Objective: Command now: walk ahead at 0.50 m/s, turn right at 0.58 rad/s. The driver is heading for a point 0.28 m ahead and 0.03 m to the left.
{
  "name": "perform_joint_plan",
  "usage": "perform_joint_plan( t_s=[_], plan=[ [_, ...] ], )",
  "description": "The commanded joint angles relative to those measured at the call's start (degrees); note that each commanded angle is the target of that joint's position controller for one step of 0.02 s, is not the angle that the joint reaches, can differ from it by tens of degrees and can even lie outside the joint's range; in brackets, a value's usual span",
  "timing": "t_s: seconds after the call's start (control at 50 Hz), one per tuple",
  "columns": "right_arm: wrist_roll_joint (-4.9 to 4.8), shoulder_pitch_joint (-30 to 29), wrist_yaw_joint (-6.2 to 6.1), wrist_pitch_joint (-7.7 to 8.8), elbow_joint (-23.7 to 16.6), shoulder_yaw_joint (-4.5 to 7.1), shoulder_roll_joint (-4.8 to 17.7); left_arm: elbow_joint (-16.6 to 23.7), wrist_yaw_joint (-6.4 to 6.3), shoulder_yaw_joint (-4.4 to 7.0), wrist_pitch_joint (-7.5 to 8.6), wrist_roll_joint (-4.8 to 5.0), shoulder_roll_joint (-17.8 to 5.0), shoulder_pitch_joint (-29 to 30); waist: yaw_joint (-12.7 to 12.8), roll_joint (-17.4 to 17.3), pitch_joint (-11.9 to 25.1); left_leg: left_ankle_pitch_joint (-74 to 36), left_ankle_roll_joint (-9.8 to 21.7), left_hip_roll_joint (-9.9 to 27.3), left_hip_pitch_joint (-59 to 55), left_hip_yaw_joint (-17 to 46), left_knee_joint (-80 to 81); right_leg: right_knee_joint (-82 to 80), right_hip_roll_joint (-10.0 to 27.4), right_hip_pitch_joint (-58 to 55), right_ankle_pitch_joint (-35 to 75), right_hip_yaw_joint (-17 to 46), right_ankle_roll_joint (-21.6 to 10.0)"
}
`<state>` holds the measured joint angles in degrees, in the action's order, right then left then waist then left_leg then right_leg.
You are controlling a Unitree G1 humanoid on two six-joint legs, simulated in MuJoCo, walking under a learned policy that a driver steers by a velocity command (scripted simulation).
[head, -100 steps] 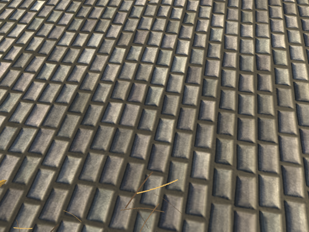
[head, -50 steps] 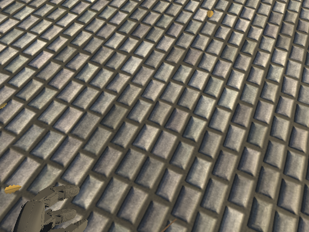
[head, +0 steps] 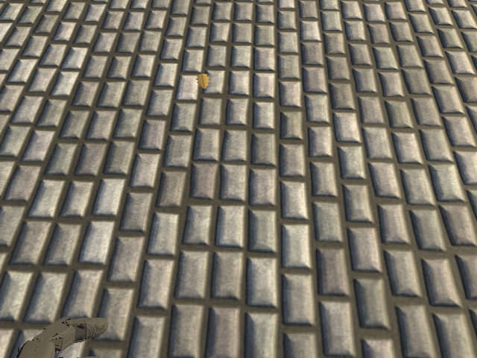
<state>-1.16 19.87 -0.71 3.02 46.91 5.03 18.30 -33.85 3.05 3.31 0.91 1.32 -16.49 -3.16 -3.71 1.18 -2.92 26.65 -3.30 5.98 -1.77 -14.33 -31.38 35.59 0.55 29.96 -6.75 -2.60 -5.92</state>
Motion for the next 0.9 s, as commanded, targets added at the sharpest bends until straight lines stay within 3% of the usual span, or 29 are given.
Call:
perform_joint_plan(
  t_s=[0.02, 0.04, 0.06, 0.08, 0.1, 0.12, 0.16, 0.22, 0.28, 0.34, 0.42, 0.44, 0.46, 0.48, 0.5, 0.52, 0.56, 0.6, 0.66, 0.68, 0.7, 0.72, 0.76, 0.82, 0.9],
  plan=[
    [1.99, 1.42, 0.08, 2.52, -9.24, -1.32, 1.13, 0.29, -1.44, 6.03, 0.27, 0.41, -19.82, -18.86, 6.31, 16.08, 23.01, 8.62, 0.93, -8.39, 42.63, 12.24, -47.4, -14.63, 18.21, -52.67, -13.65, 48.97, -18.98],
    [-0.28, -5.21, 0.76, 4.24, -9.85, -0.11, 7.39, 0.73, -0.88, 4.71, 1.21, 0.09, -14.57, -19.52, 10.85, 6.9, 22.67, 5.02, 1.86, -5.58, 48.67, 20.5, -50.24, -19.84, 18.56, -51.64, -17.69, 49.21, -16.8],
    [-1.49, -8.29, 1.02, 4.99, -10.99, -0.14, 7.8, -0.09, -0.89, 3.87, 1.97, -0.17, -11.84, -17.98, 10.05, 5.45, 14.73, 0.04, 3.08, -3.38, 51.18, 19.41, -47.57, -19.6, 16.72, -45.34, -14.85, 40.95, -14.5],
    [-0.44, -8.07, 0.5, 5.11, -10.01, -0.37, 7.04, 0.22, -0.94, 3.09, 2.32, -0.39, -9.87, -13.73, 6.9, 0.1, 9.4, -4.36, 3.12, -0.73, 47.77, 19.0, -42.58, -18.81, 14.45, -35.8, -3.24, 33.15, -12.15],
    [1.14, -7.46, 0.04, 4.66, -9.13, 0.02, 7.52, 0.78, -1.18, 2.46, 2.42, -0.89, -7.85, -9.78, 4.59, 0.08, 7.37, -6.57, 2.5, 1.08, 42.99, 18.77, -38.2, -18.0, 12.53, -28.61, 9.88, 26.79, -10.69],
    [1.59, -6.1, 0.11, 3.8, -8.53, 0.23, 7.78, 1.41, -1.47, 2.03, 2.41, -1.53, -6.98, -7.77, 2.93, 1.04, 6.8, -7.38, 2.0, 1.78, 38.79, 18.64, -36.99, -18.3, 11.2, -23.96, 19.6, 22.92, -10.18],
    [1.94, -4.46, -0.01, 2.34, -7.66, -0.14, 5.93, 0.2, -1.98, 2.07, 2.74, -1.74, -7.48, -7.32, 1.71, 0.52, 7.31, -8.58, 0.47, 1.11, 34.97, 17.12, -33.79, -18.65, 10.26, -19.25, 33.01, 17.9, -10.44],
    [2.23, -6.75, -0.28, 1.41, -8.02, -1.05, 3.33, -2.09, -3.06, 2.06, 2.56, -1.44, -8.23, -8.38, 2.13, 1.21, 6.95, -16.79, -0.7, -0.56, 34.47, 15.73, -24.58, -18.69, 7.46, -17.42, 39.41, 11.47, -8.74],
    [1.83, -11.88, 0.52, 1.68, -8.66, -1.82, 1.88, -3.82, -3.93, 1.73, 1.54, -0.99, -7.65, -9.47, 4.63, 2.73, 7.25, -28.61, -0.17, -2.32, 31.04, 15.1, -11.39, -17.99, 4.89, -18.22, 34.82, 8.25, -5.45],
    [1.47, -15.01, 1.52, 2.04, -9.17, -1.77, 2.35, -5.82, -4.2, 1.46, 0.94, -1.24, -7.69, -11.56, 6.43, 3.02, 7.1, -32.52, 0.73, -3.38, 29.32, 15.95, -4.54, -16.82, 7.02, -21.66, 29.74, 10.65, -4.95],
    [2.43, -14.23, 2.12, 2.47, -9.26, -0.91, 4.18, -7.42, -3.89, 0.97, 0.53, -1.12, -6.82, -10.82, 4.94, 3.36, 6.14, -25.97, 4.27, -4.53, 27.26, 16.07, 2.58, -9.4, 8.85, -25.97, 28.77, 14.91, -4.4],
    [2.84, -11.73, 2.03, 2.74, -8.46, -0.78, 4.3, -7.66, -3.89, 0.73, 0.48, -0.94, -6.37, -10.35, 3.23, 2.56, 6.81, -33.58, 5.62, -4.66, 21.99, 15.64, 7.62, -5.97, 6.94, -25.21, 27.86, 14.31, -2.79],
    [3.49, -10.1, 1.55, 3.02, -8.45, -0.38, 6.74, -7.32, -3.87, 0.48, 0.87, -1.84, -5.58, -11.76, 3.62, -0.41, 9.96, -55.44, 7.7, -0.3, 13.1, 19.8, 6.49, -1.17, 3.19, -22.1, 22.91, 12.88, -0.23],
    [4.1, -9.49, 1.15, 2.68, -8.89, -0.33, 8.35, -8.22, -3.75, -0.06, 1.42, -2.57, -3.8, -19.13, 6.82, -8.0, 16.19, -71.85, 14.97, 8.24, -1.34, 27.53, 1.56, 5.95, -0.58, -12.88, 5.9, 12.19, 3.29],
    [3.53, -7.19, 0.96, 1.62, -8.31, -1.41, 2.88, -9.7, -3.87, -0.39, 1.17, -2.11, -4.0, -19.91, 3.82, -11.45, 21.2, -70.89, 20.78, 13.15, -5.06, 33.3, 2.47, 12.83, -2.66, -9.73, -15.72, 10.31, 6.39],
    [2.33, -6.45, 1.13, 0.83, -7.25, -2.4, 0.15, -8.62, -3.74, 0.01, 0.05, -1.46, -5.86, -15.99, 2.76, -12.61, 19.44, -60.01, 21.78, 14.6, -3.03, 37.47, 5.98, 17.13, -2.16, -6.43, -31.88, 9.84, 8.06],
    [1.84, -10.06, 1.44, -0.25, -7.04, -2.42, 1.64, -8.11, -4.22, 0.54, -2.76, -0.9, -6.01, -11.98, 3.27, -7.3, 12.22, -34.6, 18.4, 12.72, 6.19, 37.28, 11.16, 19.56, 0.13, -4.51, -31.71, 9.43, 9.37],
    [2.23, -16.41, 1.3, -1.11, -7.97, -1.78, 3.74, -9.12, -4.55, 0.46, -4.29, -1.09, -4.51, -13.03, 5.68, -8.93, 7.5, -18.81, 14.41, 8.38, 16.4, 32.17, 15.11, 9.75, 1.63, -9.69, -25.41, 7.79, 9.52],
    [1.87, -17.49, 0.73, -2.32, -7.31, -1.85, 2.8, -12.91, -4.13, 0.2, -3.78, -1.91, -2.18, -17.41, 7.37, -9.65, 8.27, -8.23, 10.72, 2.57, 23.05, 23.68, 14.5, -5.11, -0.88, -22.4, -6.18, 3.12, 7.71],
    [1.75, -15.59, 0.69, -2.2, -6.43, -2.26, 1.53, -12.83, -3.97, 0.3, -3.69, -2.67, -2.76, -16.52, 6.66, -8.26, 8.02, -2.69, 8.4, 1.26, 23.99, 22.35, 14.12, -7.02, -0.27, -23.56, -4.35, 3.75, 6.64],
    [2.03, -14.46, 0.79, -2.02, -5.79, -2.56, 0.89, -11.63, -4.14, 0.4, -3.58, -3.16, -4.46, -14.45, 5.35, -5.54, 6.14, 1.57, 5.96, -0.13, 24.63, 21.13, 12.57, -9.7, 3.06, -21.51, -6.47, 7.63, 4.94],
    [2.26, -13.98, 0.86, -1.92, -6.1, -2.34, 1.18, -11.86, -4.37, 0.87, -3.43, -2.62, -6.62, -12.75, 2.89, 0.4, 3.43, -0.81, 4.0, -3.08, 20.56, 17.83, 11.0, -11.01, 3.61, -12.66, -18.29, 9.26, 2.68],
    [2.49, -15.52, 0.55, -1.48, -5.74, -2.43, 0.55, -11.79, -4.56, -0.04, -2.08, -2.74, -3.42, -9.63, 2.67, 2.52, 2.23, -10.02, 3.52, -3.64, 13.25, 16.69, 6.19, -14.22, 3.43, -6.3, -22.28, 9.64, 3.2],
    [1.97, -13.63, -0.06, -1.32, -3.87, -2.24, 0.48, -12.84, -4.63, -0.06, -0.16, -2.28, -3.65, -10.17, 2.73, 1.95, 3.21, -19.89, 4.8, -3.56, 12.32, 16.58, 3.85, -12.74, 3.06, -9.55, -11.76, 8.91, 4.75],
    [1.6, -13.12, -0.07, -1.56, -1.85, -2.03, 0.29, -14.83, -4.69, -0.18, 0.11, -1.77, -3.52, -12.94, 3.64, 0.43, 4.15, -26.92, 4.69, -3.57, 11.59, 16.38, 2.77, -11.05, 2.49, -12.8, -4.06, 8.03, 4.64]
  ],
)
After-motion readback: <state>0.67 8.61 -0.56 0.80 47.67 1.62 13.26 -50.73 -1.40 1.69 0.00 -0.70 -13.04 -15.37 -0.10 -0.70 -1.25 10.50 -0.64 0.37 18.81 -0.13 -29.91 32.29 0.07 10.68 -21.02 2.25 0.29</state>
